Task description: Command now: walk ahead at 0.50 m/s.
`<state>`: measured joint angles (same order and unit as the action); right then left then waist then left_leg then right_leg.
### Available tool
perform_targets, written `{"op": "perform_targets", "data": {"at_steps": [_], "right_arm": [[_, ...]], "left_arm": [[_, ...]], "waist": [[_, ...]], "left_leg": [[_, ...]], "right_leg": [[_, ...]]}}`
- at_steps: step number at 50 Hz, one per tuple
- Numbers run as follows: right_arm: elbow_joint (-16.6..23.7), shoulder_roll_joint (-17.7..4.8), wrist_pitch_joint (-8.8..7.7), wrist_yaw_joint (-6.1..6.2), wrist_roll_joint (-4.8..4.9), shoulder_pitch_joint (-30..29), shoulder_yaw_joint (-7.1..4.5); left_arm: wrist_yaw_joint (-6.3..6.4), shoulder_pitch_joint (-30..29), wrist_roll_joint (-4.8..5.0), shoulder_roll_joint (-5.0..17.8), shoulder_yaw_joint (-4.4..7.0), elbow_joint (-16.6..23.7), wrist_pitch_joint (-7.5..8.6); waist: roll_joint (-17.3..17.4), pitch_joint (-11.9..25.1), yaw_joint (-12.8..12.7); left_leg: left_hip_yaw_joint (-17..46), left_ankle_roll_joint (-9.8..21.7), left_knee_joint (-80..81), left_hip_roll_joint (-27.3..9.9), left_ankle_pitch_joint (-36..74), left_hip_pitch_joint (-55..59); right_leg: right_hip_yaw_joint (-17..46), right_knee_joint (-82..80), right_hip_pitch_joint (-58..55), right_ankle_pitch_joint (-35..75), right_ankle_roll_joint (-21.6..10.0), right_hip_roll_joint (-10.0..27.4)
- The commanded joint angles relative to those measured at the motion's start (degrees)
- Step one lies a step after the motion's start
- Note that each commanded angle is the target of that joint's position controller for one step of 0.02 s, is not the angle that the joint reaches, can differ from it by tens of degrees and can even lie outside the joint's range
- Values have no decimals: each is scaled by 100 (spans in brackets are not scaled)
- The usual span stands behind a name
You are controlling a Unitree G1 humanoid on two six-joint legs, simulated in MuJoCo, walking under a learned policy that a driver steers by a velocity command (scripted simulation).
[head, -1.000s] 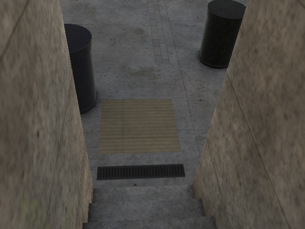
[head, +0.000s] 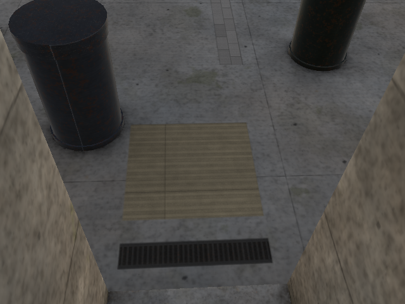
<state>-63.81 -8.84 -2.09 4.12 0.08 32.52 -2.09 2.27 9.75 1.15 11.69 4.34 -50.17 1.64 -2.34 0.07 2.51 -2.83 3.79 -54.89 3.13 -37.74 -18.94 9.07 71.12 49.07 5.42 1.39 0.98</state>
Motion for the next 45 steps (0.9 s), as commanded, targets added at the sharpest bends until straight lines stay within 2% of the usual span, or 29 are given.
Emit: {"op": "perform_targets", "data": {"at_steps": [1,3,5,6,8,9,10,12,13,15,17,18,20,22,26,27,28,29,30,31,32,34,36,37,38,40,41,43,45], "right_arm": [[540,-769,-232,341,245,-366,-100],[547,-952,-88,292,252,-259,-165],[585,-1032,-147,100,325,-611,-326],[558,-933,-180,-82,185,-1019,-330],[463,-482,-190,-135,276,-938,-241],[439,-521,-303,-128,179,-1301,-277],[650,149,-450,-134,135,-799,-215],[825,-182,-461,-94,503,-515,-223],[904,-205,-334,-11,445,-680,-215],[1262,-810,-104,70,479,-1349,-361],[1361,-664,-56,37,76,-1618,-328],[1317,-511,-91,-25,29,-1613,-245],[1418,-666,-230,-209,-20,-2176,-213],[1600,-373,-199,-330,-60,-2759,-63],[1089,-836,-54,-519,-93,-975,-203],[646,-1183,-29,-500,-68,450,-377],[738,-1044,-136,-438,-57,463,-339],[450,-1212,-189,-481,-4,997,-363],[414,-1007,-149,-577,-95,393,-187],[512,-603,-116,-621,-7,432,-91],[533,-509,-125,-682,43,456,-63],[637,-1045,12,-536,-23,296,-220],[836,-945,202,-233,-327,-634,-129],[948,-602,236,-76,-248,-977,28],[1115,-770,189,-29,-68,-1397,-38],[1224,-1145,94,-12,-86,-1666,-144],[1065,-937,66,69,125,-1038,-165],[857,-460,-31,184,313,-40,-95],[891,-541,-115,187,175,265,-191]], "left_arm": [[-281,-141,-260,439,24,302,39],[-395,-687,-217,80,-106,509,-57],[-372,465,-192,451,23,122,0],[-297,1009,-53,600,74,-51,9],[-225,2119,-7,790,173,-528,224],[-283,3125,-34,837,222,-895,293],[-357,3562,-213,771,68,-1186,338],[-527,3308,-38,376,-64,-1197,345],[-559,2838,42,510,-33,-1161,293],[-258,1197,-371,847,65,-648,293],[106,997,-264,761,12,-719,346],[180,996,-251,992,65,-769,361],[420,1509,113,427,-18,-792,466],[404,1898,197,400,-10,-906,373],[155,1452,173,405,56,-757,119],[108,586,178,394,55,-606,93],[120,910,304,186,36,-487,106],[144,1011,29,83,59,-637,138],[112,2443,182,-531,-29,-449,157],[151,2256,169,-309,-67,-445,166],[239,1363,339,-12,-64,-167,131],[256,1173,311,103,-91,-31,3],[198,621,212,-112,-182,476,-292],[183,296,38,-149,-226,666,-351],[155,438,-94,-92,-173,721,-311],[16,816,-108,-41,-176,488,-285],[-37,337,-17,259,-64,636,-240],[-85,-772,15,106,-174,962,-167],[-148,-1010,57,118,-173,1002,-14]], "waist": [[275,-340,-430],[426,-458,-3],[1040,-269,-403],[1293,5,-834],[693,-67,-1229],[-165,-246,-1768],[-1200,-106,-1335],[-491,229,-637],[77,199,-348],[107,-449,275],[54,-519,349],[-74,-277,417],[64,-271,64],[157,-240,-330],[-519,176,315],[-516,287,1160],[196,-94,1115],[990,-27,1210],[2296,80,-164],[2088,476,17],[1027,340,280],[186,686,5],[163,202,-586],[11,13,-713],[20,49,-905],[570,284,-1071],[548,199,-662],[594,-182,-52],[845,-354,137]], "left_leg": [[1075,497,470,-895,2445,-1204],[996,491,464,-856,2554,-1599],[1173,616,-632,-1036,3291,-1338],[1114,619,-1346,-1049,3875,-1138],[710,213,-3373,-506,5406,-274],[885,233,-5969,68,2664,-1488],[1333,99,-7450,666,-1623,-4123],[1534,251,-6161,-91,-350,-5317],[1148,258,-6200,-413,-129,-5184],[1410,28,-3333,-913,2171,-4187],[975,-456,-1908,-903,3797,-2704],[772,-529,-1760,-744,4161,-2255],[803,-519,632,-727,7031,-1869],[162,-611,1632,-279,7219,-704],[-52,-489,1177,-118,6013,90],[185,-262,1649,-586,6070,1151],[179,11,4751,-948,6766,940],[923,361,4188,-1583,9443,2546],[1718,1021,1472,-2272,11785,3996],[1885,1037,1326,-2224,11523,3991],[1882,1231,1682,-2097,9559,3504],[2179,1209,1630,-2095,8047,2453],[2786,1232,2193,-2219,6929,390],[2233,967,1975,-1794,7197,-171],[1695,735,2114,-1359,7223,-714],[1265,534,1867,-1172,7153,-1283],[1533,767,1320,-1179,5100,-503],[1886,709,1033,-1193,3753,783],[2299,783,751,-1318,3232,921]], "right_leg": [[-166,-2257,-1111,2864,51,6],[-905,-3052,-2227,2406,79,-267],[-922,-2006,-2543,2052,-76,-216],[-1249,-1998,-2987,1266,-31,-167],[-1715,-5682,-4035,1731,-378,15],[-1077,-6081,-5329,2473,-878,578],[-94,-3118,-6848,4834,-1316,1434],[1186,-3057,-6453,2804,-1869,1966],[1250,-3268,-5434,1409,-1834,1922],[1865,-3943,-2574,51,-1643,1869],[1095,-3553,-1226,703,-1439,1051],[893,-3357,-1155,555,-1375,931],[21,-2574,-1301,-1701,-1078,279],[-342,-2311,-1107,-1491,-1105,92],[-61,-133,-2020,-367,-880,183],[195,1036,-1764,-38,-743,286],[-463,2398,-2585,-108,-426,-330],[-502,4501,-1227,-4252,-327,-954],[148,5310,1180,-5977,-158,-1079],[321,4996,1653,-5796,-97,-718],[129,4370,2076,-5177,-253,-505],[114,4080,1822,-3640,-381,-366],[316,2491,969,-2043,-197,64],[98,1507,429,-1080,-34,176],[-67,88,-539,-469,-37,371],[-446,227,-2058,279,132,138],[4,-162,-1073,1185,165,299],[48,-1456,526,883,182,388],[161,-2225,604,560,214,456]]}}
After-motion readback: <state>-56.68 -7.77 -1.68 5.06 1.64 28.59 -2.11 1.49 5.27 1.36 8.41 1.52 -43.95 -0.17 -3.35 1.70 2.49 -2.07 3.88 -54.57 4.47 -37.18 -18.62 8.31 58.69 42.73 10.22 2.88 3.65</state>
